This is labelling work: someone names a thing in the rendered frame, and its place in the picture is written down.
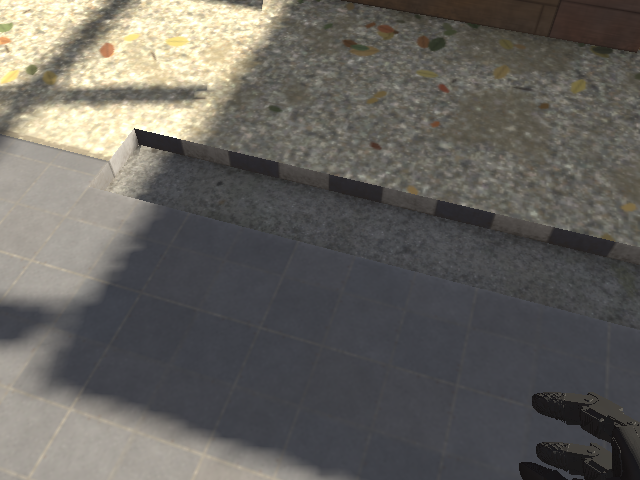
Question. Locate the right robot hand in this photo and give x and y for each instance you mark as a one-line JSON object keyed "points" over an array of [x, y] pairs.
{"points": [[598, 416]]}

